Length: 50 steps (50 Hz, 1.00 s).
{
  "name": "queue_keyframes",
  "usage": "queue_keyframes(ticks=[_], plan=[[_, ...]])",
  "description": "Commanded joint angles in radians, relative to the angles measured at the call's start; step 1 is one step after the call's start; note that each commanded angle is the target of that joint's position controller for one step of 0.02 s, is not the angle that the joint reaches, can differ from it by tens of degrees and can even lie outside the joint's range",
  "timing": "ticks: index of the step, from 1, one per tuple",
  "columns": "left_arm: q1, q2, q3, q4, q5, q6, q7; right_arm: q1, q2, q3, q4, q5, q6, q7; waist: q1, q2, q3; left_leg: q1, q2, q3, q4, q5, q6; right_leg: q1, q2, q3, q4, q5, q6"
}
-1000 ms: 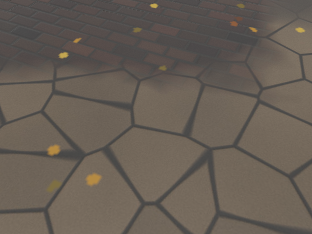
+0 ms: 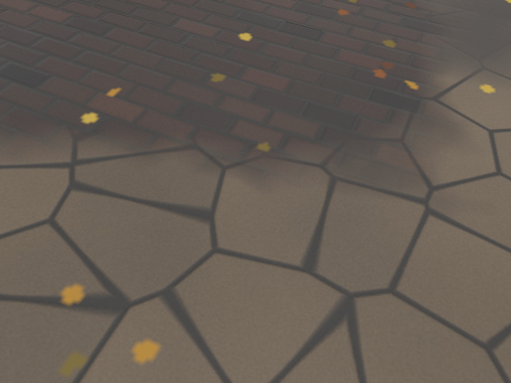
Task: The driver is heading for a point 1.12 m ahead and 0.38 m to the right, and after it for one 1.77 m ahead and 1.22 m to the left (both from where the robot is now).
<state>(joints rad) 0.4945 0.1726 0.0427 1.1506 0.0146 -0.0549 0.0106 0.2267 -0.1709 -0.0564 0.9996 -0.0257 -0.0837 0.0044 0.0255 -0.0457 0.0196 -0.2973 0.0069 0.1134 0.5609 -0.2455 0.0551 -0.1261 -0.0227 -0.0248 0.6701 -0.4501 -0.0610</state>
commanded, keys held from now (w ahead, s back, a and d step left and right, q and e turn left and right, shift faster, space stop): w+e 0.82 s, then w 0.18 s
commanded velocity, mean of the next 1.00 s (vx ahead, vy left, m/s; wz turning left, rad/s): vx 0.48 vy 0.00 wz -0.47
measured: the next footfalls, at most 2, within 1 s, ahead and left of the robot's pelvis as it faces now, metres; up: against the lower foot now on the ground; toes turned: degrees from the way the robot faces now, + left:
right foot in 0.46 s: +0.36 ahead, -0.09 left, +0.00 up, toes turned -19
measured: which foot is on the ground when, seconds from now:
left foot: down 0.00-0.46, up 0.48-1.00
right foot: up 0.00-0.44, down 0.46-1.00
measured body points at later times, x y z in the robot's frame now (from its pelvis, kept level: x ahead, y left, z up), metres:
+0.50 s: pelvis +0.25 -0.03 -0.02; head +0.29 -0.04 +0.43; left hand +0.45 +0.17 -0.15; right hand +0.14 -0.24 -0.17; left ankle +0.06 +0.10 -0.65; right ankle +0.33 -0.08 -0.73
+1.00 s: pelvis +0.53 -0.10 -0.01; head +0.56 -0.12 +0.44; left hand +0.60 +0.18 -0.13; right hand +0.64 -0.39 -0.10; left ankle +0.71 -0.08 -0.72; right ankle +0.33 -0.08 -0.73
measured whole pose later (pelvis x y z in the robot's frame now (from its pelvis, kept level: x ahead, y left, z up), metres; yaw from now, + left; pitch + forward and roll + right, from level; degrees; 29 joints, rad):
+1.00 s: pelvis +0.53 -0.10 -0.01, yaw -31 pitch +2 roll +0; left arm 0.49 0.25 0.06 0.94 0.02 -0.07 0.02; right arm -0.01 -0.22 -0.02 0.72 -0.03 -0.06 0.03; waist 0.10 0.03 0.05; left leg -0.52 0.00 0.03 0.52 -0.05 0.04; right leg 0.11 0.12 0.19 0.31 -0.42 -0.12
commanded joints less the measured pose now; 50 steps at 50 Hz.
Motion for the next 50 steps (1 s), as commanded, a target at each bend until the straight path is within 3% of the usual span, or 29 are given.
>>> queue_keyframes(ticks=[1, 2, 3, 4, 8, 12, 16, 18, 20, 21, 22, 23, 24, 25, 26, 27, 29, 31, 33, 37, 45, 46, 48, 49, 50], plan=[[-0.131, 0.062, 0.009, -0.137, 0.022, -0.016, -0.02, 0.325, -0.155, -0.036, 0.061, -0.006, 0.019, -0.019, -0.097, 0.171, 0.088, 0.332, 0.401, -0.643, -0.443, -0.52, 0.139, -0.604, -0.013, 0.05, 0.517, -0.007, -0.06], [-0.135, 0.043, 0.007, -0.137, 0.016, -0.016, -0.029, 0.219, -0.124, -0.026, 0.027, 0.001, 0.014, -0.013, -0.059, 0.103, 0.122, 0.25, 0.364, -0.531, -0.452, -0.409, 0.117, -0.584, -0.039, 0.072, 0.513, 0.085, -0.06], [-0.122, 0.021, 0.007, -0.13, 0.008, -0.016, -0.032, 0.166, -0.108, -0.019, 0.011, 0.004, 0.005, -0.012, -0.028, 0.087, 0.125, 0.21, 0.323, -0.418, -0.463, -0.275, 0.092, -0.546, -0.056, 0.077, 0.486, 0.145, -0.054], [-0.116, 0.022, 0.012, -0.129, 0.013, -0.009, -0.034, 0.154, -0.082, -0.009, 0.009, 0.005, -0.005, -0.016, -0.013, 0.088, 0.117, 0.201, 0.293, -0.33, -0.464, -0.153, 0.075, -0.525, -0.065, 0.069, 0.472, 0.182, -0.044], [-0.196, 0.022, 0.023, -0.169, 0.013, 0.018, -0.042, 0.24, -0.066, 0.003, 0.038, 0.006, -0.028, -0.029, -0.011, 0.097, 0.089, 0.277, 0.247, -0.116, -0.422, 0.247, 0.053, -0.597, -0.056, 0.025, 0.47, 0.289, -0.029], [-0.372, 0.008, 0.015, -0.248, 0.01, 0.024, -0.051, 0.264, -0.058, 0.011, 0.04, 0.001, -0.033, -0.034, -0.028, 0.115, 0.12, 0.265, 0.221, 0.008, -0.415, 0.416, 0.051, -0.621, -0.041, -0.033, 0.286, 0.387, -0.019], [-0.501, 0.009, 0.005, -0.313, 0.012, 0.025, -0.063, 0.285, -0.093, 0.006, 0.051, 0.006, -0.035, -0.043, -0.043, 0.126, 0.138, 0.288, 0.231, 0.092, -0.399, 0.57, 0.048, -0.501, -0.008, -0.127, 0.024, 0.413, -0.043], [-0.479, 0.034, 0.013, -0.316, 0.015, 0.025, -0.06, 0.286, -0.119, 0.0, 0.054, 0.008, -0.034, -0.05, -0.021, 0.134, 0.101, 0.351, 0.242, 0.131, -0.309, 0.848, 0.039, -0.421, 0.035, -0.165, -0.02, 0.376, -0.082], [-0.363, 0.067, 0.029, -0.29, 0.017, 0.024, -0.052, 0.266, -0.149, -0.012, 0.048, 0.004, -0.025, -0.057, 0.037, 0.167, 0.025, 0.403, 0.254, 0.156, -0.121, 1.099, 0.038, -0.304, 0.092, -0.186, -0.018, 0.292, -0.133], [-0.272, 0.091, 0.041, -0.264, 0.019, 0.023, -0.05, 0.25, -0.166, -0.019, 0.036, 0.002, -0.016, -0.054, 0.073, 0.178, -0.03, 0.398, 0.262, 0.153, 0.028, 1.111, 0.048, -0.208, 0.114, -0.178, -0.038, 0.252, -0.159], [-0.158, 0.122, 0.058, -0.229, 0.025, 0.018, -0.045, 0.231, -0.179, -0.025, 0.022, 0.005, -0.011, -0.045, 0.126, 0.158, -0.091, 0.329, 0.255, 0.153, 0.232, 0.982, 0.042, -0.046, 0.132, -0.15, -0.115, 0.255, -0.186], [-0.067, 0.195, 0.087, -0.212, 0.035, 0.015, -0.034, 0.211, -0.173, -0.026, -0.006, 0.006, -0.008, -0.034, 0.176, 0.072, -0.156, 0.143, 0.209, 0.159, 0.543, 0.648, 0.02, 0.141, 0.009, 0.04, -0.196, 0.133, -0.233], [-0.127, 0.289, 0.108, -0.242, 0.026, 0.024, -0.032, 0.244, -0.061, -0.011, -0.083, 0.017, -0.011, -0.011, 0.068, -0.184, -0.244, -0.297, -0.024, 0.064, 0.942, -0.274, -0.039, 0.431, -0.287, 0.624, -0.289, 0.136, -0.394], [-0.108, 0.29, 0.105, -0.25, 0.013, 0.039, -0.027, 0.117, -0.131, -0.017, -0.129, 0.02, -0.027, -0.001, 0.106, -0.025, -0.246, -0.438, -0.022, -0.13, 0.994, -0.209, -0.027, 0.405, -0.307, 0.742, -0.421, 0.054, -0.41], [-0.17, 0.243, 0.09, -0.249, 0.007, 0.038, -0.016, 0.048, -0.135, -0.014, -0.155, 0.024, -0.041, 0.003, 0.073, 0.031, -0.109, -0.49, 0.045, -0.15, 0.924, -0.109, -0.016, 0.29, -0.302, 0.613, -0.45, 0.079, -0.366], [-0.21, 0.189, 0.077, -0.249, 0.003, 0.03, -0.014, 0.062, -0.137, -0.015, -0.147, 0.023, -0.048, -0.001, 0.021, 0.111, -0.03, -0.429, 0.084, -0.147, 0.806, -0.051, -0.016, 0.147, -0.266, 0.519, -0.469, 0.214, -0.315], [-0.25, 0.149, 0.06, -0.255, -0.007, 0.005, -0.006, 0.089, -0.116, -0.013, -0.142, -0.012, -0.014, -0.006, -0.044, 0.123, -0.003, -0.292, 0.116, -0.158, 0.687, -0.044, -0.042, -0.009, -0.173, 0.37, -0.471, 0.429, -0.265], [-0.218, 0.159, 0.056, -0.248, -0.018, -0.019, -0.005, 0.092, -0.104, -0.012, -0.151, -0.026, 0.022, 0.002, -0.062, 0.093, -0.005, -0.264, 0.121, -0.144, 0.611, -0.051, -0.069, -0.047, -0.126, 0.304, -0.471, 0.543, -0.254], [-0.173, 0.188, 0.061, -0.243, -0.019, -0.027, -0.007, 0.024, -0.107, -0.011, -0.183, -0.026, 0.04, 0.008, -0.048, 0.061, 0.012, -0.308, 0.122, -0.122, 0.53, 0.008, -0.092, -0.056, -0.098, 0.274, -0.479, 0.583, -0.236], [-0.068, 0.192, 0.059, -0.242, -0.018, -0.02, -0.012, -0.163, -0.126, -0.011, -0.258, -0.019, 0.05, 0.014, 0.02, 0.009, 0.031, -0.425, 0.105, -0.108, 0.359, 0.166, -0.109, 0.026, -0.079, 0.292, -0.475, 0.619, -0.172], [0.045, 0.188, 0.048, -0.245, -0.002, -0.018, 0.006, -0.378, -0.116, 0.017, -0.357, -0.009, 0.031, 0.033, 0.094, -0.034, 0.042, -0.423, 0.028, -0.077, 0.075, 0.247, -0.066, 0.213, -0.096, 0.315, -0.404, 0.779, -0.155], [0.042, 0.191, 0.046, -0.245, 0.001, -0.02, 0.01, -0.375, -0.119, 0.018, -0.363, -0.006, 0.025, 0.034, 0.086, -0.04, 0.043, -0.377, 0.021, -0.078, 0.035, 0.246, -0.049, 0.219, -0.108, 0.318, -0.397, 0.809, -0.148], [-0.009, 0.216, 0.048, -0.254, 0.002, -0.028, 0.013, -0.268, -0.148, 0.008, -0.34, -0.004, 0.016, 0.026, 0.023, -0.053, 0.02, -0.187, -0.014, -0.075, -0.038, 0.194, -0.007, 0.194, -0.116, 0.3, -0.339, 0.971, -0.111], [-0.023, 0.235, 0.051, -0.254, 0.005, -0.033, 0.011, -0.168, -0.178, -0.004, -0.31, -0.001, 0.011, 0.015, -0.02, -0.056, -0.028, -0.068, -0.046, -0.066, -0.048, 0.147, 0.013, 0.2, -0.108, 0.289, -0.241, 1.112, -0.095], [-0.045, 0.245, 0.053, -0.254, 0.005, -0.036, 0.005, -0.017, -0.199, -0.015, -0.266, 0.002, 0.002, 0.002, -0.095, -0.031, -0.103, 0.1, -0.049, -0.06, -0.111, 0.181, 0.037, 0.179, -0.073, 0.251, -0.069, 1.132, -0.078]])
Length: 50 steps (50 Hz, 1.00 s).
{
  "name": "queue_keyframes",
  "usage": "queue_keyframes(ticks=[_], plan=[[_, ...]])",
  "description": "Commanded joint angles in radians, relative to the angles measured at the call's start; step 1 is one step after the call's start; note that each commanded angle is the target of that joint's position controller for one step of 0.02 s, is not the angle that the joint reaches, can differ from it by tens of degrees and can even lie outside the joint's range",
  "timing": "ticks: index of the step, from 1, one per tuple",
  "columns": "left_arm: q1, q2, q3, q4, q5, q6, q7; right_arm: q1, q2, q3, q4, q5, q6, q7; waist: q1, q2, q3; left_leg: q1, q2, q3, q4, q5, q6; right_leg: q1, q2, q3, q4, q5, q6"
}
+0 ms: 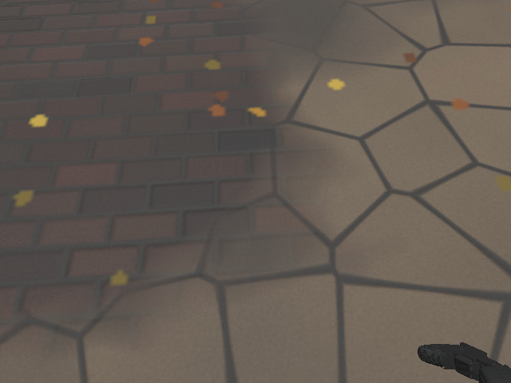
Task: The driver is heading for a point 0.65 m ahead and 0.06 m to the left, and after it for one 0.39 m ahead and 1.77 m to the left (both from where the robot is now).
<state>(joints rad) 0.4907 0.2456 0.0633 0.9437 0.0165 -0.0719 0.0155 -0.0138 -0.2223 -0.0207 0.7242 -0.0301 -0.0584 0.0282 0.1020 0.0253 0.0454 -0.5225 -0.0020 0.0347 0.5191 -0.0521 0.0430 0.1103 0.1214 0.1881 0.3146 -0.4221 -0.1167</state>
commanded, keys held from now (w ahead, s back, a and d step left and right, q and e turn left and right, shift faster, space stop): w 0.68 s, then w+q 0.12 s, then q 0.20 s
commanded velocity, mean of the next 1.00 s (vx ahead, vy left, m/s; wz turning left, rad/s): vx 0.47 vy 0.00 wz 0.02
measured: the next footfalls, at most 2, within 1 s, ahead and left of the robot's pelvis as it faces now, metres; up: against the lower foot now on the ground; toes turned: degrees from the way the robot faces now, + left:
left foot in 0.02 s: +0.18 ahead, +0.11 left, +0.00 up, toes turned +1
right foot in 0.56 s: +0.45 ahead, -0.10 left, +0.00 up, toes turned -5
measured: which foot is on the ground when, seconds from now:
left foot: up 0.00-0.00, down 0.02-0.56, up 0.58-1.00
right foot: down 0.00-0.02, up 0.04-0.54, down 0.56-1.00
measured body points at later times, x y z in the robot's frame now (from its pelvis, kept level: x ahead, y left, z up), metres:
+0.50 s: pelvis +0.26 +0.00 +0.01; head +0.30 +0.00 +0.46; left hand +0.48 +0.21 -0.09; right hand +0.20 -0.24 -0.13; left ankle +0.14 +0.10 -0.72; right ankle +0.40 -0.11 -0.70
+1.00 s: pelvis +0.51 -0.03 +0.01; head +0.54 -0.03 +0.46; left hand +0.47 +0.22 -0.13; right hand +0.67 -0.25 -0.12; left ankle +0.65 +0.08 -0.69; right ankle +0.41 -0.10 -0.72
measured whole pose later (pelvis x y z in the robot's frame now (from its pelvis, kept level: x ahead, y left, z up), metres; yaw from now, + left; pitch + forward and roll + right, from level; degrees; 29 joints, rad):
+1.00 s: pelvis +0.51 -0.03 +0.01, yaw +6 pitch +1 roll -1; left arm 0.37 0.19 0.03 0.97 0.01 -0.09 0.02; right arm 0.13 -0.22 -0.03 0.83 -0.03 -0.02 0.04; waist 0.03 0.04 0.06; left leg -0.58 0.03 0.07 0.65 -0.03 0.06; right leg 0.03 0.05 -0.20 0.28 -0.32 -0.06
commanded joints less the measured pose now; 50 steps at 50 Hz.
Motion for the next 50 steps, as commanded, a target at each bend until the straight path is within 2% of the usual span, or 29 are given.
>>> queue_keyframes(ticks=[1, 2, 3, 4, 5, 6, 7, 10, 12, 15, 18, 22, 25, 26, 27, 28, 29, 30, 31, 32, 34, 36, 38, 40, 42, 44, 46, 48, 50], plan=[[-0.04, 0.137, 0.023, -0.065, -0.002, -0.024, -0.006, 0.374, -0.191, -0.064, 0.035, -0.013, -0.032, -0.038, -0.228, -0.059, -0.237, 0.567, 0.097, -0.112, -0.052, -0.074, 0.085, -0.209, -0.176, 0.022, 0.519, 0.856, -0.014], [0.127, 0.025, 0.003, -0.068, -0.052, -0.018, -0.012, 0.463, -0.306, -0.095, 0.046, -0.038, -0.029, -0.037, -0.176, 0.214, -0.411, 0.881, 0.41, -0.598, -0.073, -0.088, 0.248, -0.525, -0.006, -0.078, 0.924, 0.181, 0.041], [0.116, 0.102, 0.011, -0.051, -0.02, -0.015, -0.006, 0.423, -0.239, -0.087, 0.057, -0.009, -0.012, -0.021, -0.159, 0.137, -0.378, 0.81, 0.422, -0.803, -0.209, -0.186, 0.259, -0.648, -0.007, -0.054, 1.027, -0.068, 0.03], [0.011, 0.111, 0.015, -0.068, -0.004, -0.009, -0.008, 0.309, -0.17, -0.07, 0.041, 0.005, -0.011, -0.018, -0.124, 0.045, -0.175, 0.624, 0.38, -0.646, -0.241, -0.265, 0.235, -0.691, -0.063, -0.053, 1.029, 0.025, 0.031], [-0.068, 0.1, 0.009, -0.086, 0.004, -0.01, -0.015, 0.252, -0.113, -0.055, 0.038, 0.003, -0.015, -0.014, -0.119, -0.024, -0.092, 0.503, 0.33, -0.512, -0.267, -0.203, 0.207, -0.685, -0.098, -0.06, 0.969, 0.086, 0.03], [-0.101, 0.088, 0.008, -0.097, 0.008, -0.004, -0.022, 0.251, -0.097, -0.048, 0.051, 0.0, -0.02, -0.015, -0.106, -0.003, -0.051, 0.437, 0.283, -0.412, -0.288, -0.11, 0.183, -0.67, -0.123, -0.07, 0.923, 0.101, 0.03], [-0.096, 0.079, 0.006, -0.101, 0.018, 0.007, -0.03, 0.261, -0.088, -0.043, 0.07, 0.005, -0.025, -0.017, -0.085, 0.031, -0.037, 0.38, 0.246, -0.338, -0.31, -0.055, 0.164, -0.636, -0.14, -0.081, 0.883, 0.109, 0.036], [-0.094, 0.051, -0.002, -0.099, 0.027, 0.025, -0.045, 0.322, -0.098, -0.044, 0.111, 0.018, -0.05, -0.011, -0.065, 0.06, -0.043, 0.361, 0.215, -0.245, -0.343, 0.081, 0.166, -0.634, -0.156, -0.12, 0.819, 0.134, 0.051], [-0.173, 0.045, -0.007, -0.125, 0.029, 0.029, -0.051, 0.356, -0.112, -0.047, 0.128, 0.021, -0.054, -0.01, -0.074, 0.056, -0.018, 0.372, 0.211, -0.208, -0.381, 0.085, 0.175, -0.706, -0.187, -0.15, 0.76, 0.195, 0.065], [-0.324, 0.034, -0.02, -0.173, 0.025, 0.026, -0.057, 0.406, -0.109, -0.044, 0.15, 0.024, -0.049, -0.01, -0.104, 0.048, 0.014, 0.396, 0.18, -0.147, -0.407, 0.115, 0.164, -0.765, -0.214, -0.193, 0.596, 0.303, 0.089], [-0.436, 0.012, -0.035, -0.205, 0.018, 0.022, -0.061, 0.455, -0.123, -0.046, 0.169, 0.025, -0.048, -0.011, -0.135, 0.053, 0.019, 0.416, 0.165, -0.099, -0.396, 0.183, 0.145, -0.717, -0.199, -0.231, 0.419, 0.388, 0.096], [-0.522, 0.029, -0.036, -0.233, 0.012, 0.017, -0.056, 0.503, -0.14, -0.047, 0.191, 0.018, -0.042, -0.018, -0.156, 0.056, 0.025, 0.507, 0.205, -0.101, -0.352, 0.254, 0.138, -0.676, -0.173, -0.249, 0.295, 0.371, 0.077], [-0.486, 0.049, -0.026, -0.228, 0.015, 0.009, -0.047, 0.489, -0.156, -0.05, 0.201, 0.013, -0.033, -0.027, -0.123, 0.061, 0.009, 0.569, 0.231, -0.099, -0.253, 0.429, 0.12, -0.58, -0.137, -0.257, 0.222, 0.27, 0.037], [-0.402, 0.06, -0.018, -0.199, 0.02, 0.003, -0.04, 0.48, -0.162, -0.052, 0.203, 0.014, -0.028, -0.029, -0.084, 0.056, -0.034, 0.574, 0.217, -0.08, -0.147, 0.541, 0.107, -0.469, -0.106, -0.269, 0.176, 0.256, 0.019], [-0.252, 0.083, -0.005, -0.146, 0.03, -0.008, -0.031, 0.475, -0.152, -0.047, 0.204, 0.017, -0.023, -0.029, -0.023, 0.021, -0.119, 0.522, 0.174, -0.04, 0.03, 0.547, 0.087, -0.27, -0.095, -0.269, 0.123, 0.284, -0.008], [-0.073, 0.153, 0.015, -0.113, 0.053, -0.018, -0.018, 0.459, -0.121, -0.035, 0.17, 0.024, -0.024, -0.029, 0.045, -0.059, -0.243, 0.337, 0.13, -0.002, 0.298, 0.276, 0.065, -0.016, -0.285, -0.069, 0.11, 0.208, -0.062], [-0.019, 0.258, 0.043, -0.1, 0.057, -0.011, -0.014, 0.571, -0.011, -0.012, 0.142, 0.055, -0.024, -0.023, -0.005, -0.298, -0.348, -0.027, -0.046, 0.056, 0.649, -0.407, 0.02, 0.242, -0.564, 0.395, 0.022, 0.168, -0.197], [-0.057, 0.204, 0.038, -0.1, 0.011, 0.003, -0.019, 0.511, -0.132, -0.042, 0.159, 0.023, -0.016, -0.031, 0.0, -0.153, -0.295, -0.126, -0.02, -0.062, 0.739, -0.453, 0.034, 0.164, -0.531, 0.453, -0.031, 0.121, -0.194], [-0.154, 0.146, 0.021, -0.11, 0.003, 0.002, -0.022, 0.43, -0.129, -0.046, 0.135, 0.019, -0.019, -0.026, -0.038, -0.11, -0.15, -0.155, 0.029, -0.081, 0.729, -0.363, 0.041, 0.033, -0.481, 0.29, -0.045, 0.151, -0.165], [-0.205, 0.098, 0.008, -0.112, 0.005, -0.005, -0.028, 0.394, -0.108, -0.04, 0.13, 0.021, -0.023, -0.019, -0.061, -0.08, -0.089, -0.121, 0.06, -0.081, 0.674, -0.298, 0.04, -0.081, -0.433, 0.187, -0.084, 0.242, -0.136], [-0.23, 0.057, -0.004, -0.095, 0.0, -0.017, -0.023, 0.406, -0.088, -0.039, 0.143, -0.001, -0.001, -0.009, -0.114, -0.102, -0.042, -0.031, 0.094, -0.07, 0.594, -0.253, 0.021, -0.212, -0.353, 0.049, -0.135, 0.338, -0.082], [-0.198, 0.065, -0.002, -0.076, 0.0, -0.034, -0.02, 0.418, -0.067, -0.037, 0.155, -0.002, 0.02, 0.003, -0.127, -0.089, -0.045, -0.012, 0.084, -0.066, 0.584, -0.226, 0.008, -0.234, -0.345, -0.019, -0.165, 0.415, -0.079], [-0.167, 0.086, 0.004, -0.057, -0.004, -0.046, -0.018, 0.362, -0.066, -0.04, 0.141, -0.001, 0.031, 0.01, -0.126, -0.083, -0.013, -0.072, 0.09, -0.076, 0.558, -0.164, -0.002, -0.235, -0.343, -0.079, -0.202, 0.423, -0.073], [-0.134, 0.083, 0.003, -0.042, -0.002, -0.048, -0.017, 0.289, -0.069, -0.042, 0.12, 0.002, 0.036, 0.012, -0.111, -0.077, 0.016, -0.142, 0.091, -0.088, 0.514, -0.091, -0.009, -0.217, -0.339, -0.13, -0.221, 0.433, -0.061], [-0.129, 0.071, -0.005, -0.034, -0.002, -0.047, -0.013, 0.243, -0.061, -0.039, 0.105, 0.003, 0.034, 0.009, -0.116, -0.068, 0.038, -0.143, 0.075, -0.07, 0.428, -0.036, -0.018, -0.217, -0.325, -0.212, -0.19, 0.675, -0.046], [-0.141, 0.071, -0.01, -0.033, -0.007, -0.045, -0.007, 0.197, -0.038, -0.027, 0.088, 0.003, 0.028, 0.009, -0.115, -0.086, 0.032, -0.07, 0.058, -0.005, 0.3, 0.033, -0.017, -0.232, -0.297, -0.303, -0.14, 0.866, -0.02], [-0.111, 0.078, -0.012, -0.02, -0.01, -0.041, 0.002, 0.132, -0.024, -0.016, 0.066, 0.001, 0.026, 0.011, -0.087, -0.099, 0.022, -0.021, 0.039, 0.049, 0.195, 0.085, -0.007, -0.205, -0.294, -0.344, -0.096, 0.936, -0.006], [-0.085, 0.089, -0.01, -0.006, -0.007, -0.031, 0.013, 0.122, -0.03, -0.015, 0.056, -0.002, 0.025, 0.012, -0.077, -0.113, 0.007, 0.002, 0.017, 0.075, 0.134, 0.063, 0.01, -0.138, -0.309, -0.356, -0.031, 0.994, 0.001], [-0.098, 0.11, -0.001, -0.007, -0.006, -0.019, 0.025, 0.179, -0.056, -0.023, 0.062, -0.011, 0.022, 0.009, -0.101, -0.134, -0.024, 0.06, -0.018, 0.091, 0.105, -0.03, 0.043, -0.091, -0.329, -0.36, 0.088, 1.12, 0.006]])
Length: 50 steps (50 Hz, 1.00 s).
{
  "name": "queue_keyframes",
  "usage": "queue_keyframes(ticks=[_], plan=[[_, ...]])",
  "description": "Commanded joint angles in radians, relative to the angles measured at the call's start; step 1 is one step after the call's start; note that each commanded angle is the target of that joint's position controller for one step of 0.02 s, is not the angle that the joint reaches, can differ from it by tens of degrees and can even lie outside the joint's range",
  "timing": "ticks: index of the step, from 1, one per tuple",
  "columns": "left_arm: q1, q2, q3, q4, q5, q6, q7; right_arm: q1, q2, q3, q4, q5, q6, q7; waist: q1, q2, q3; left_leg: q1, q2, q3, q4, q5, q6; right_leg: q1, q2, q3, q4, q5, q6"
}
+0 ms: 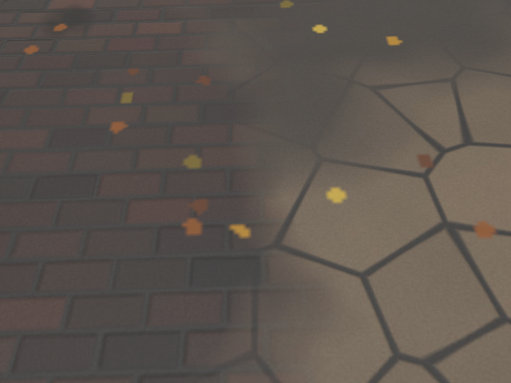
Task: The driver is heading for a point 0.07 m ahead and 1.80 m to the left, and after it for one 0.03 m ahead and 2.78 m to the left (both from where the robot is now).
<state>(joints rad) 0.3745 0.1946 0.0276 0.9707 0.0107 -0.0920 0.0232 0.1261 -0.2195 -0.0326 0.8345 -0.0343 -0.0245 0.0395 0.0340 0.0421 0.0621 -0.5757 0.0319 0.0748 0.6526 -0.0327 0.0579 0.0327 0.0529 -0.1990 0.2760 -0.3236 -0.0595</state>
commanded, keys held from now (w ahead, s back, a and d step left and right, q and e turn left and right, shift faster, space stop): q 1.00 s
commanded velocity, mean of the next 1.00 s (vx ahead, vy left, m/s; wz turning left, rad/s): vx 0.05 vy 0.00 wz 0.56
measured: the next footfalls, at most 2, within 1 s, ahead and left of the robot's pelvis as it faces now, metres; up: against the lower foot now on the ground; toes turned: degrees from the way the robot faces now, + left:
left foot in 0.06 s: +0.19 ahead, +0.07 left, +0.00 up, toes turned +6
right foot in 0.62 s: +0.17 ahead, -0.11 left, +0.00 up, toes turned +26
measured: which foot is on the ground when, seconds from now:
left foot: up 0.00-0.04, down 0.06-0.64, up 0.66-1.00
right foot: down 0.00-0.08, up 0.10-0.60, down 0.62-1.00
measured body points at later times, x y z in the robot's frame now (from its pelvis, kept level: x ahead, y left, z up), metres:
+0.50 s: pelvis +0.09 +0.00 +0.00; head +0.12 +0.02 +0.45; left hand +0.15 +0.28 -0.13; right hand +0.24 -0.26 -0.12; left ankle +0.15 +0.07 -0.74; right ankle +0.15 -0.15 -0.69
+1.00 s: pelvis +0.10 -0.04 +0.01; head +0.13 -0.04 +0.45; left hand +0.04 +0.25 -0.10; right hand +0.35 -0.20 -0.12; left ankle +0.01 +0.06 -0.69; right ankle +0.14 -0.13 -0.74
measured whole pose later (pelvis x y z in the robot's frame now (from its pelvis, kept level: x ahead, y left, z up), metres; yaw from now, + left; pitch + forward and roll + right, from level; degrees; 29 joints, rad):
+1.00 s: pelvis +0.10 -0.04 +0.01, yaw +34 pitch +0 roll +1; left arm 0.22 0.25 0.04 0.72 0.03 0.01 0.03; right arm 0.19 -0.30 -0.08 0.74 -0.01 0.09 0.05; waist 0.01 0.02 0.07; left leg -0.38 -0.01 -0.01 0.87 -0.44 -0.05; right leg -0.19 -0.05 -0.13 0.45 -0.27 -0.03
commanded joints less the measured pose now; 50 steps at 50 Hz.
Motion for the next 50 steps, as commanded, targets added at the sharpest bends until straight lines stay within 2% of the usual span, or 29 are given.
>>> queue_keyframes(ticks=[1, 2, 3, 4, 5, 6, 7, 8, 9, 10, 12, 14, 19, 22, 26, 28, 30, 31, 32, 33, 34, 35, 36, 37, 39, 43, 46, 50], plan=[[0.005, 0.173, 0.04, -0.038, -0.001, 0.008, 0.023, 0.093, -0.074, -0.019, -0.037, -0.01, -0.016, -0.005, -0.054, -0.153, -0.067, 0.162, -0.076, 0.057, -0.051, -0.094, 0.049, -0.002, -0.267, 0.026, 0.219, 1.069, -0.05], [-0.007, 0.181, 0.044, -0.045, -0.001, 0.017, 0.025, 0.17, -0.093, -0.029, -0.017, -0.014, -0.024, -0.008, -0.084, -0.136, -0.11, 0.24, -0.097, 0.049, -0.111, -0.087, 0.071, -0.004, -0.262, 0.023, 0.362, 1.026, -0.043], [-0.023, 0.192, 0.049, -0.056, -0.008, 0.024, 0.022, 0.258, -0.121, -0.043, 0.005, -0.023, -0.037, -0.015, -0.134, -0.082, -0.16, 0.368, -0.082, 0.009, -0.233, 0.092, 0.1, -0.065, -0.223, 0.002, 0.574, 0.837, -0.014], [0.006, 0.151, 0.041, -0.098, -0.006, 0.024, 0.019, 0.303, -0.227, -0.069, -0.002, -0.019, -0.044, -0.026, -0.126, 0.068, -0.256, 0.592, 0.156, -0.247, -0.146, 0.616, 0.168, -0.291, -0.141, -0.015, 0.885, 0.271, 0.024], [0.097, 0.096, 0.031, -0.128, -0.028, 0.036, 0.012, 0.281, -0.304, -0.093, -0.021, 0.014, -0.028, -0.031, -0.062, 0.204, -0.405, 0.806, 0.39, -0.617, -0.153, 1.026, 0.392, -0.553, 0.041, 0.111, 1.172, -0.339, 0.058], [0.058, 0.131, 0.033, -0.115, 0.01, 0.051, 0.01, 0.249, -0.268, -0.093, -0.043, 0.052, -0.007, -0.032, -0.086, 0.016, -0.406, 0.725, 0.355, -0.553, -0.209, 0.784, 0.392, -0.586, -0.041, 0.234, 1.181, -0.265, 0.063], [-0.024, 0.129, 0.034, -0.136, 0.008, 0.054, 0.006, 0.171, -0.208, -0.078, -0.058, 0.049, 0.007, -0.039, -0.075, -0.013, -0.251, 0.575, 0.306, -0.485, -0.266, 0.551, 0.36, -0.619, -0.066, 0.233, 1.146, -0.2, 0.069], [-0.069, 0.128, 0.036, -0.143, 0.013, 0.057, 0.007, 0.121, -0.154, -0.06, -0.06, 0.04, 0.019, -0.043, -0.046, -0.059, -0.133, 0.44, 0.242, -0.428, -0.322, 0.4, 0.299, -0.619, -0.096, 0.234, 1.049, -0.157, 0.074], [-0.086, 0.136, 0.04, -0.155, 0.023, 0.071, 0.008, 0.105, -0.132, -0.055, -0.061, 0.039, 0.026, -0.047, -0.029, -0.041, -0.09, 0.364, 0.189, -0.385, -0.347, 0.331, 0.257, -0.592, -0.111, 0.238, 0.971, -0.123, 0.08], [-0.064, 0.127, 0.039, -0.151, 0.03, 0.09, 0.008, 0.098, -0.127, -0.054, -0.063, 0.032, 0.028, -0.048, -0.016, -0.018, -0.095, 0.314, 0.154, -0.353, -0.361, 0.288, 0.234, -0.544, -0.106, 0.23, 0.935, -0.095, 0.085], [-0.046, 0.107, 0.035, -0.155, 0.027, 0.112, 0.007, 0.105, -0.158, -0.063, -0.068, 0.021, 0.022, -0.042, -0.007, -0.009, -0.133, 0.294, 0.123, -0.338, -0.36, 0.274, 0.216, -0.512, -0.087, 0.223, 0.892, -0.065, 0.092], [-0.068, 0.108, 0.036, -0.168, 0.023, 0.119, 0.007, 0.107, -0.183, -0.072, -0.075, 0.019, 0.021, -0.039, -0.013, 0.006, -0.151, 0.298, 0.108, -0.352, -0.367, 0.175, 0.2, -0.525, -0.085, 0.23, 0.835, -0.044, 0.1], [-0.182, 0.133, 0.042, -0.218, 0.019, 0.133, 0.012, 0.13, -0.199, -0.082, -0.091, 0.017, 0.045, -0.044, -0.06, 0.064, -0.127, 0.332, 0.089, -0.465, -0.415, -0.243, 0.164, -0.587, -0.078, 0.258, 0.697, -0.024, 0.116], [-0.213, 0.135, 0.039, -0.237, 0.011, 0.128, 0.015, 0.144, -0.206, -0.088, -0.097, 0.012, 0.052, -0.043, -0.076, 0.072, -0.115, 0.356, 0.093, -0.524, -0.413, -0.292, 0.16, -0.577, -0.061, 0.269, 0.618, -0.045, 0.109], [-0.207, 0.138, 0.033, -0.254, -0.004, 0.112, 0.021, 0.134, -0.209, -0.093, -0.108, 0.005, 0.058, -0.037, -0.075, 0.085, -0.12, 0.356, 0.086, -0.578, -0.384, -0.216, 0.155, -0.48, -0.017, 0.269, 0.496, -0.092, 0.08], [-0.163, 0.141, 0.031, -0.253, -0.014, 0.103, 0.024, 0.115, -0.208, -0.094, -0.114, 0.007, 0.063, -0.031, -0.057, 0.098, -0.125, 0.34, 0.077, -0.61, -0.371, -0.148, 0.139, -0.391, 0.009, 0.266, 0.386, -0.109, 0.057], [-0.074, 0.144, 0.031, -0.237, -0.016, 0.092, 0.033, 0.08, -0.203, -0.094, -0.122, 0.021, 0.068, -0.029, -0.004, 0.087, -0.12, 0.27, 0.035, -0.605, -0.346, -0.181, 0.083, -0.225, 0.023, 0.253, 0.148, -0.015, 0.031], [-0.052, 0.187, 0.041, -0.233, -0.007, 0.086, 0.042, 0.08, -0.175, -0.086, -0.13, 0.031, 0.066, -0.033, 0.0, 0.031, -0.11, 0.185, -0.027, -0.558, -0.295, -0.316, 0.024, -0.126, -0.058, 0.318, 0.005, 0.009, 0.011], [-0.089, 0.273, 0.056, -0.263, 0.008, 0.089, 0.05, 0.158, -0.102, -0.071, -0.131, 0.037, 0.064, -0.039, -0.053, -0.173, -0.131, 0.09, -0.143, -0.391, -0.054, -0.485, -0.035, -0.057, -0.315, 0.564, -0.085, -0.117, -0.046], [-0.209, 0.326, 0.064, -0.304, 0.026, 0.094, 0.043, 0.124, -0.159, -0.086, -0.137, 0.019, 0.057, -0.047, -0.051, -0.258, -0.035, -0.052, -0.244, -0.192, 0.151, -0.527, -0.055, -0.208, -0.459, 0.73, -0.128, -0.005, -0.144], [-0.201, 0.259, 0.053, -0.301, 0.025, 0.093, 0.036, 0.097, -0.22, -0.101, -0.134, -0.007, 0.056, -0.044, -0.058, -0.15, -0.031, 0.017, -0.149, -0.209, 0.313, -0.482, -0.066, -0.27, -0.434, 0.637, -0.075, 0.169, -0.172], [-0.242, 0.201, 0.036, -0.306, 0.015, 0.089, 0.029, 0.13, -0.21, -0.103, -0.115, -0.005, 0.06, -0.035, -0.092, -0.117, -0.038, 0.048, -0.152, -0.205, 0.39, -0.426, -0.065, -0.283, -0.356, 0.516, -0.036, 0.293, -0.143], [-0.264, 0.183, 0.03, -0.316, 0.013, 0.088, 0.024, 0.167, -0.196, -0.1, -0.098, -0.001, 0.069, -0.028, -0.106, -0.13, -0.051, 0.053, -0.152, -0.195, 0.465, -0.388, -0.072, -0.261, -0.297, 0.416, -0.01, 0.38, -0.116], [-0.268, 0.182, 0.029, -0.325, 0.012, 0.088, 0.026, 0.186, -0.192, -0.098, -0.088, 0.002, 0.079, -0.018, -0.104, -0.168, -0.065, 0.035, -0.148, -0.175, 0.533, -0.368, -0.08, -0.225, -0.268, 0.358, 0.01, 0.442, -0.109], [-0.221, 0.18, 0.03, -0.326, 0.014, 0.09, 0.023, 0.159, -0.185, -0.091, -0.098, 0.011, 0.089, -0.006, -0.072, -0.17, -0.072, -0.004, -0.129, -0.144, 0.558, -0.363, -0.104, -0.158, -0.259, 0.303, 0.04, 0.555, -0.119], [-0.104, 0.212, 0.047, -0.297, 0.013, 0.092, 0.023, 0.066, -0.162, -0.073, -0.136, 0.018, 0.1, 0.004, -0.003, -0.188, -0.075, -0.057, -0.094, -0.119, 0.424, -0.379, -0.135, -0.001, -0.299, 0.29, 0.075, 0.642, -0.142], [-0.099, 0.228, 0.056, -0.293, 0.016, 0.091, 0.015, 0.038, -0.15, -0.063, -0.156, 0.023, 0.105, 0.011, 0.005, -0.204, -0.083, 0.009, -0.068, -0.089, 0.307, -0.403, -0.129, -0.003, -0.324, 0.263, 0.087, 0.64, -0.149], [-0.127, 0.251, 0.066, -0.294, 0.019, 0.092, -0.003, 0.019, -0.139, -0.051, -0.185, 0.033, 0.103, 0.014, 0.002, -0.231, -0.093, 0.178, -0.058, -0.023, 0.136, -0.424, -0.088, -0.091, -0.338, 0.205, 0.118, 0.63, -0.136]])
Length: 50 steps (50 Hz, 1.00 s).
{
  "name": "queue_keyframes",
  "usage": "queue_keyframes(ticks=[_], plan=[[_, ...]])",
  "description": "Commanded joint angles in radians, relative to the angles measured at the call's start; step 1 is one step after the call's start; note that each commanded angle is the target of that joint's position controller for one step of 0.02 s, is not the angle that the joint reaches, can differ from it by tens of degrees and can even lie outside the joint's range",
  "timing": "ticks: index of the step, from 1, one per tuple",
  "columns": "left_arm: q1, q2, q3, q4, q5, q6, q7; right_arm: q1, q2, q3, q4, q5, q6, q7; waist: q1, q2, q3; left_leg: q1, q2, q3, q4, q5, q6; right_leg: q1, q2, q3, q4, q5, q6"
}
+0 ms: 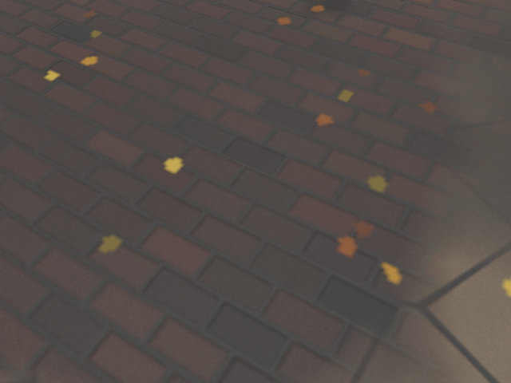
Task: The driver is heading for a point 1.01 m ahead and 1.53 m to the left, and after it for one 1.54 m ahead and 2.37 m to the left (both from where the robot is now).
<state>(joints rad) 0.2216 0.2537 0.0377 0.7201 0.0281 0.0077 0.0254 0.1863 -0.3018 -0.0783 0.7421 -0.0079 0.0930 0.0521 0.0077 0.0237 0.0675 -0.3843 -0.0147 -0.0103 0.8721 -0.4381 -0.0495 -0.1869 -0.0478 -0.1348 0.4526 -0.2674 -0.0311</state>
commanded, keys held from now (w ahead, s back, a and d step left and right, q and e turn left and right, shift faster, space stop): q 0.60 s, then no key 0.36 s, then w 0.04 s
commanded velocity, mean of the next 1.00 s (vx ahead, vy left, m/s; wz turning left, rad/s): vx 0.00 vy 0.00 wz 0.47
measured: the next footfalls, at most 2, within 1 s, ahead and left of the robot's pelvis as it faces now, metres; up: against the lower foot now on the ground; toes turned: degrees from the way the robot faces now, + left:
left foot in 0.12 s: +0.02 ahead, +0.11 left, +0.00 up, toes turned +6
right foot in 0.66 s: +0.10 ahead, -0.06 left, +0.00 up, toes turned +28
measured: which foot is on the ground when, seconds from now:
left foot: up 0.00-0.10, down 0.12-0.66, up 0.68-1.00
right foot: down 0.00-0.10, up 0.12-0.64, down 0.66-1.00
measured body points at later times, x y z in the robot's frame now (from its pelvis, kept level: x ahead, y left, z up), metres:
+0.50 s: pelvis -0.01 +0.03 +0.00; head +0.03 +0.06 +0.45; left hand +0.04 +0.34 -0.11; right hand +0.17 -0.21 -0.10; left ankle -0.02 +0.11 -0.74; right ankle +0.06 -0.10 -0.69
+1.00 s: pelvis +0.01 +0.00 +0.00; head +0.04 +0.00 +0.45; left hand -0.02 +0.29 -0.11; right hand +0.23 -0.18 -0.13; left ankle -0.07 +0.10 -0.73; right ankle +0.06 -0.08 -0.74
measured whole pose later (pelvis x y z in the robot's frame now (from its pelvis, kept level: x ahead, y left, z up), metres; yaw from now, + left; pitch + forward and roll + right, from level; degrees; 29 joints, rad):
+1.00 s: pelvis +0.01 +0.00 +0.00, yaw +27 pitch -1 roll +1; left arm 0.23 0.25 0.01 0.76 0.02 0.02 0.01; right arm 0.20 -0.28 -0.03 0.81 -0.01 0.07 0.00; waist 0.02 0.02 0.06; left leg -0.19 -0.05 -0.07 0.55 -0.38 -0.02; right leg -0.22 0.02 0.01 0.47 -0.24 -0.04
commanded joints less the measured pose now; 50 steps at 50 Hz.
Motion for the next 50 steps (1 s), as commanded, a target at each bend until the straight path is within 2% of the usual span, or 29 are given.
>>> queue_keyframes(ticks=[1, 3, 4, 5, 6, 7, 8, 9, 10, 11, 12, 15, 20, 25, 29, 31, 32, 33, 34, 35, 36, 37, 38, 39, 43, 45, 48, 49, 50], plan=[[0.025, 0.198, 0.059, -0.041, 0.001, -0.007, -0.009, -0.041, -0.06, -0.005, -0.098, 0.009, -0.017, 0.0, 0.028, -0.219, -0.102, 0.014, -0.015, 0.075, -0.124, -0.019, 0.031, 0.122, -0.243, 0.136, -0.045, 0.572, -0.16], [0.018, 0.21, 0.064, -0.037, -0.007, -0.003, -0.013, -0.027, -0.061, -0.005, -0.104, 0.007, -0.024, -0.003, 0.013, -0.217, -0.11, 0.08, -0.022, 0.092, -0.246, 0.024, 0.056, 0.104, -0.252, 0.123, 0.004, 0.541, -0.136], [0.004, 0.211, 0.064, -0.036, -0.017, 0.002, -0.014, 0.004, -0.058, -0.004, -0.098, -0.001, -0.032, -0.008, -0.017, -0.188, -0.117, 0.158, -0.032, 0.097, -0.375, 0.122, 0.072, 0.063, -0.239, 0.09, 0.064, 0.477, -0.101], [0.029, 0.201, 0.063, -0.025, -0.018, 0.005, -0.015, 0.037, -0.08, -0.008, -0.088, -0.016, -0.046, -0.019, -0.039, -0.105, -0.133, 0.271, -0.018, 0.032, -0.515, 0.251, 0.089, -0.021, -0.213, 0.045, 0.17, 0.346, -0.042], [0.068, 0.138, 0.048, -0.049, -0.006, 0.014, -0.019, 0.066, -0.19, -0.029, -0.095, -0.03, -0.063, -0.031, -0.026, 0.164, -0.149, 0.422, 0.231, -0.311, -0.595, 0.438, 0.14, -0.254, -0.112, -0.039, 0.435, -0.075, 0.032], [-0.013, 0.101, 0.031, -0.117, -0.001, 0.03, -0.006, 0.117, -0.299, -0.06, -0.099, -0.004, -0.066, -0.03, -0.062, 0.265, -0.133, 0.371, 0.42, -0.536, -0.545, 0.812, 0.323, -0.418, 0.043, 0.04, 0.582, -0.405, 0.064], [-0.044, 0.141, 0.038, -0.106, 0.0, 0.041, -0.001, 0.156, -0.247, -0.054, -0.086, 0.009, -0.065, -0.031, -0.09, 0.125, -0.137, 0.38, 0.385, -0.462, -0.53, 0.822, 0.368, -0.424, 0.008, 0.134, 0.679, -0.378, 0.067], [-0.043, 0.14, 0.04, -0.093, -0.014, 0.042, -0.005, 0.096, -0.19, -0.033, -0.086, 0.009, -0.062, -0.037, -0.053, 0.098, -0.077, 0.331, 0.317, -0.377, -0.536, 0.75, 0.346, -0.429, -0.003, 0.155, 0.694, -0.293, 0.064], [-0.03, 0.148, 0.043, -0.076, -0.02, 0.036, -0.009, 0.022, -0.155, -0.021, -0.095, 0.003, -0.056, -0.044, -0.015, 0.083, -0.041, 0.288, 0.24, -0.311, -0.551, 0.669, 0.295, -0.415, -0.017, 0.17, 0.647, -0.206, 0.063], [-0.019, 0.166, 0.05, -0.071, -0.009, 0.034, -0.012, -0.013, -0.141, -0.016, -0.103, 0.009, -0.056, -0.052, -0.001, 0.106, -0.044, 0.291, 0.197, -0.285, -0.553, 0.665, 0.269, -0.404, -0.014, 0.165, 0.63, -0.155, 0.066], [0.009, 0.171, 0.051, -0.055, 0.002, 0.034, -0.017, -0.016, -0.134, -0.013, -0.105, 0.008, -0.056, -0.054, 0.003, 0.111, -0.074, 0.298, 0.173, -0.267, -0.546, 0.709, 0.263, -0.379, 0.0, 0.156, 0.644, -0.124, 0.072], [0.011, 0.151, 0.047, -0.054, -0.004, 0.042, -0.022, 0.025, -0.155, -0.019, -0.093, 0.007, -0.064, -0.048, -0.003, 0.071, -0.107, 0.313, 0.165, -0.287, -0.544, 0.681, 0.266, -0.375, 0.016, 0.16, 0.618, -0.096, 0.082], [-0.049, 0.143, 0.042, -0.076, -0.005, 0.049, -0.013, 0.081, -0.17, -0.026, -0.081, -0.003, -0.063, -0.048, -0.035, 0.097, -0.08, 0.307, 0.164, -0.386, -0.554, 0.505, 0.284, -0.399, 0.032, 0.178, 0.492, -0.111, 0.085], [-0.089, 0.135, 0.034, -0.098, -0.013, 0.036, -0.006, 0.093, -0.186, -0.034, -0.081, -0.013, -0.06, -0.046, -0.044, 0.09, -0.088, 0.268, 0.157, -0.468, -0.518, 0.506, 0.29, -0.326, 0.065, 0.194, 0.382, -0.133, 0.064], [-0.07, 0.138, 0.026, -0.106, -0.025, 0.023, 0.002, 0.065, -0.19, -0.039, -0.083, -0.013, -0.056, -0.04, -0.028, 0.104, -0.104, 0.232, 0.136, -0.535, -0.48, 0.603, 0.264, -0.196, 0.103, 0.202, 0.251, -0.151, 0.04], [-0.001, 0.132, 0.023, -0.089, -0.028, 0.013, 0.012, 0.021, -0.18, -0.037, -0.086, -0.005, -0.054, -0.042, 0.017, 0.102, -0.109, 0.19, 0.103, -0.539, -0.452, 0.585, 0.215, -0.061, 0.108, 0.198, 0.07, -0.075, 0.027], [0.039, 0.131, 0.022, -0.076, -0.021, 0.005, 0.02, 0.002, -0.161, -0.031, -0.087, 0.006, -0.054, -0.047, 0.043, 0.084, -0.108, 0.133, 0.066, -0.513, -0.416, 0.495, 0.167, 0.047, 0.087, 0.198, -0.088, 0.039, 0.018], [0.027, 0.188, 0.031, -0.082, -0.006, -0.002, 0.031, 0.041, -0.105, -0.014, -0.089, 0.011, -0.059, -0.051, 0.015, -0.051, -0.12, 0.044, -0.008, -0.419, -0.3, 0.252, 0.106, 0.132, -0.076, 0.354, -0.192, 0.017, -0.016], [-0.055, 0.268, 0.039, -0.122, -0.007, 0.001, 0.028, 0.109, -0.057, -0.002, -0.096, 0.01, -0.061, -0.057, -0.032, -0.243, -0.113, -0.102, -0.183, -0.215, -0.13, -0.089, 0.063, 0.164, -0.306, 0.63, -0.244, 0.111, -0.106], [-0.011, 0.263, 0.046, -0.1, -0.006, 0.009, 0.015, 0.099, -0.155, -0.028, -0.079, -0.023, -0.054, -0.063, -0.006, -0.2, -0.103, -0.077, -0.154, -0.166, 0.05, -0.162, 0.053, 0.046, -0.338, 0.644, -0.201, 0.208, -0.205], [-0.031, 0.197, 0.027, -0.099, -0.014, 0.007, 0.005, 0.097, -0.16, -0.033, -0.064, -0.023, -0.052, -0.061, -0.027, -0.137, -0.072, -0.06, -0.131, -0.181, 0.125, -0.115, 0.05, 0.002, -0.293, 0.577, -0.193, 0.231, -0.211], [-0.078, 0.154, 0.016, -0.101, -0.016, 0.004, 0.0, 0.1, -0.143, -0.03, -0.044, -0.018, -0.048, -0.054, -0.043, -0.115, -0.04, -0.044, -0.117, -0.179, 0.167, -0.051, 0.04, -0.035, -0.225, 0.478, -0.188, 0.23, -0.184], [-0.106, 0.143, 0.012, -0.105, -0.011, 0.002, 0.001, 0.108, -0.132, -0.026, -0.033, -0.013, -0.043, -0.046, -0.052, -0.145, -0.047, -0.039, -0.119, -0.166, 0.193, -0.008, 0.03, -0.023, -0.17, 0.409, -0.18, 0.249, -0.157], [-0.102, 0.142, 0.01, -0.1, -0.01, -0.001, 0.005, 0.117, -0.122, -0.022, -0.025, -0.011, -0.04, -0.039, -0.048, -0.177, -0.054, -0.046, -0.123, -0.153, 0.203, 0.003, 0.019, 0.001, -0.149, 0.372, -0.168, 0.329, -0.155], [-0.025, 0.137, 0.008, -0.055, -0.013, -0.011, 0.003, 0.051, -0.082, 0.001, -0.017, -0.002, -0.031, -0.039, -0.002, -0.163, -0.08, -0.03, -0.1, -0.127, 0.038, -0.003, -0.001, 0.103, -0.145, 0.335, -0.129, 0.425, -0.166], [-0.012, 0.144, 0.009, -0.036, -0.01, -0.01, -0.002, 0.03, -0.063, 0.016, -0.007, -0.001, -0.027, -0.042, 0.01, -0.184, -0.087, 0.037, -0.076, -0.088, -0.104, -0.025, 0.004, 0.107, -0.141, 0.331, -0.118, 0.402, -0.165], [0.011, 0.168, 0.016, -0.006, -0.004, 0.001, -0.013, 0.026, -0.059, 0.028, 0.015, 0.008, -0.028, -0.053, 0.017, -0.215, -0.088, 0.142, -0.064, -0.017, -0.306, 0.005, 0.028, 0.085, -0.135, 0.342, -0.09, 0.441, -0.164], [0.015, 0.164, 0.015, 0.003, -0.006, 0.005, -0.017, 0.06, -0.046, 0.035, 0.036, 0.006, -0.033, -0.057, -0.001, -0.195, -0.11, 0.216, -0.063, 0.0, -0.424, 0.077, 0.043, 0.065, -0.126, 0.338, -0.088, 0.344, -0.148], [0.021, 0.161, 0.015, 0.015, -0.01, 0.008, -0.019, 0.089, -0.036, 0.041, 0.056, -0.004, -0.044, -0.062, -0.02, -0.172, -0.109, 0.318, -0.064, 0.011, -0.555, 0.176, 0.064, 0.001, -0.109, 0.336, -0.085, 0.169, -0.119]])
